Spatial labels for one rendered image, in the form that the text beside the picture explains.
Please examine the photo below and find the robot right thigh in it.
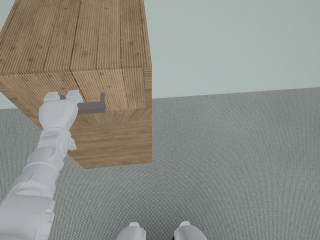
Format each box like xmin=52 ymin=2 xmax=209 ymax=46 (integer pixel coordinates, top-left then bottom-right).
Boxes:
xmin=174 ymin=225 xmax=207 ymax=240

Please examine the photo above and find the robot left upper arm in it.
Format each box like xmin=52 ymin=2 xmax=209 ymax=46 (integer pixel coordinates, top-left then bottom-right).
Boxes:
xmin=0 ymin=194 xmax=56 ymax=240

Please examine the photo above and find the robot left hand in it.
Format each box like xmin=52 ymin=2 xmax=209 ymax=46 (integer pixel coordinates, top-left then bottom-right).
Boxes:
xmin=38 ymin=89 xmax=84 ymax=151

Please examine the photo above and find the robot left forearm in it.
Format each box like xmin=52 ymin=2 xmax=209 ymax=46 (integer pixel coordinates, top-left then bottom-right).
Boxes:
xmin=0 ymin=127 xmax=70 ymax=210

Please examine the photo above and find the drawer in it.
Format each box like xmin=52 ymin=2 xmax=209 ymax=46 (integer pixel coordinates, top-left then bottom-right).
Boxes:
xmin=0 ymin=68 xmax=145 ymax=116

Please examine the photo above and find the cabinet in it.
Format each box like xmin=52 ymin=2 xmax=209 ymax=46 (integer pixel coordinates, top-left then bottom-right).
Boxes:
xmin=0 ymin=0 xmax=152 ymax=169

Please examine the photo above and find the handle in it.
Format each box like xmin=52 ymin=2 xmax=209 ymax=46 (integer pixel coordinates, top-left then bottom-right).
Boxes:
xmin=60 ymin=92 xmax=106 ymax=115

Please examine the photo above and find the robot right shin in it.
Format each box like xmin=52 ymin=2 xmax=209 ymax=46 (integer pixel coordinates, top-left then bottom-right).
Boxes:
xmin=178 ymin=221 xmax=191 ymax=229

